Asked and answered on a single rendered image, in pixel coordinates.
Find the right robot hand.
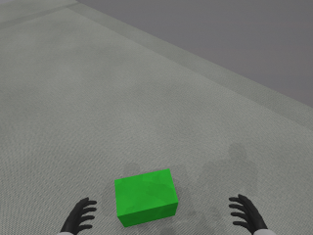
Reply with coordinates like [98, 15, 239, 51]
[229, 194, 268, 235]

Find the left robot hand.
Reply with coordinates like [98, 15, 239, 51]
[60, 197, 97, 235]

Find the carton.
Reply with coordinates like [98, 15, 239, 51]
[114, 168, 179, 227]

